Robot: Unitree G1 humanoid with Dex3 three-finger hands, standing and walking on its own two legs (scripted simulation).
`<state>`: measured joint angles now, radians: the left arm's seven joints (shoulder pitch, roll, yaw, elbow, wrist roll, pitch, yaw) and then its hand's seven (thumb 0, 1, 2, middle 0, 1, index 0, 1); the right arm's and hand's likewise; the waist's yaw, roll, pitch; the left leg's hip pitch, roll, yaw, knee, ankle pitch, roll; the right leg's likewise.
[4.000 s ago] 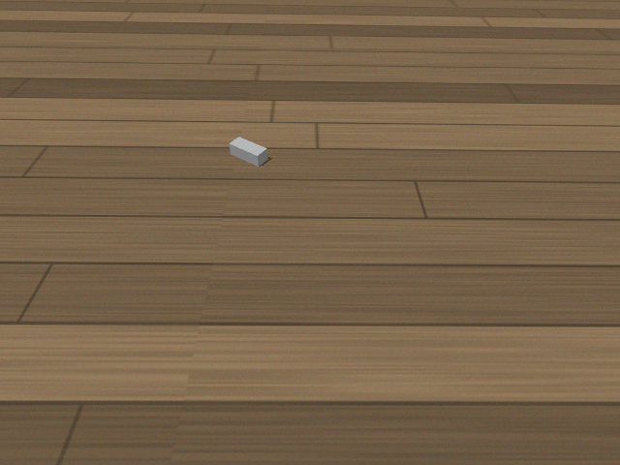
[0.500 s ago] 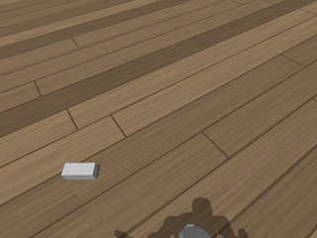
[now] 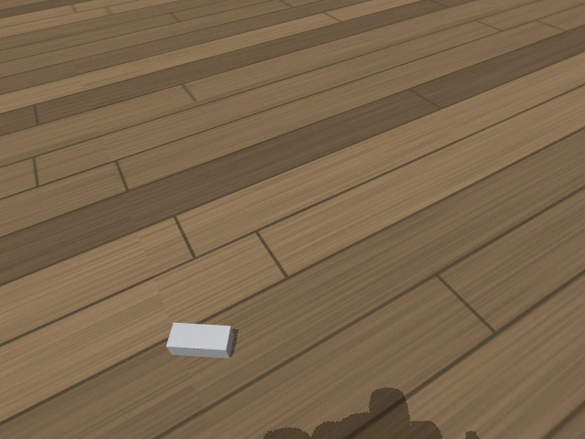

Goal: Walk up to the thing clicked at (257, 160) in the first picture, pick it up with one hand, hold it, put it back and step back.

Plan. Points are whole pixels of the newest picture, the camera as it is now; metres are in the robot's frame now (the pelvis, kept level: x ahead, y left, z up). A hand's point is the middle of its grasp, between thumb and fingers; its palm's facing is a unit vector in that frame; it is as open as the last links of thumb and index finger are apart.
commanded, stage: walk up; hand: left
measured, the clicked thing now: (201, 340) +0.58 +0.34 -0.70
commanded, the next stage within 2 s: none
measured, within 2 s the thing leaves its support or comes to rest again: neither
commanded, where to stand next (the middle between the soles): +0.20 +0.12 m, yaw -4 degrees
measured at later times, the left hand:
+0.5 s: hand (27, 431) +0.18 +0.38 -0.09, palm faces -0.01 -0.86 -0.51, open 7.4 cm
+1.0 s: hand (32, 412) +0.22 +0.43 -0.15, palm faces -0.08 -0.93 -0.36, open 7.4 cm
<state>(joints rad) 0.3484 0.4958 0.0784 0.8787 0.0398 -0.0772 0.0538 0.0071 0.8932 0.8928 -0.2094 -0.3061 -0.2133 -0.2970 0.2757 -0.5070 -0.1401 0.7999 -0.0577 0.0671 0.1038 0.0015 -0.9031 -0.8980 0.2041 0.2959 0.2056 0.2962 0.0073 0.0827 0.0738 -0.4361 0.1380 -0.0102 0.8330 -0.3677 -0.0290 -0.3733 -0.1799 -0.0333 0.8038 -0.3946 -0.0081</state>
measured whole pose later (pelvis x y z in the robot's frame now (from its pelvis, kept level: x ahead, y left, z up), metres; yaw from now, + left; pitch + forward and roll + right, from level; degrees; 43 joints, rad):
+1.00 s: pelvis +0.14 +0.16 +0.01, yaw -4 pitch -2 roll -2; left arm 0.18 0.39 0.06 0.98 0.02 0.02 -0.02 0.01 0.90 0.89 -0.20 -0.30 -0.21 -0.30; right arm 0.18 -0.43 -0.04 0.92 -0.02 -0.03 -0.03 0.00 -0.90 -0.90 0.21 0.30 0.21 0.30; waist 0.01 0.01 0.13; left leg -0.44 0.12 0.00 0.80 -0.33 -0.03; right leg -0.31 -0.01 -0.04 0.75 -0.41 0.00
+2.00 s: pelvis +0.16 +0.15 +0.04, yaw -4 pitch -2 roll +0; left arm 0.11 0.36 0.04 1.08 0.01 0.04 -0.04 0.01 0.90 0.89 -0.20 -0.30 -0.21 -0.30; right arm 0.11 -0.38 0.00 1.11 -0.01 -0.03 -0.02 0.00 -0.90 -0.90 0.21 0.30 0.21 0.30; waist 0.01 0.00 0.06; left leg -0.25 0.08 0.02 0.49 -0.20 -0.05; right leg -0.16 -0.03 -0.03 0.52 -0.32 0.01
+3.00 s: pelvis +0.11 +0.16 +0.01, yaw +0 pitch -3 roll +1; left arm 0.39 0.48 0.09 0.89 0.04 -0.05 0.04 0.01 0.90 0.89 -0.21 -0.31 -0.21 -0.30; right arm 0.18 -0.45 -0.12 0.87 -0.05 0.05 0.09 0.00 -0.90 -0.90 0.21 0.30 0.21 0.30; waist 0.05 0.04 0.10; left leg -0.37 0.03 0.01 0.75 -0.32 -0.01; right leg -0.27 -0.18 0.00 0.78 -0.45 0.01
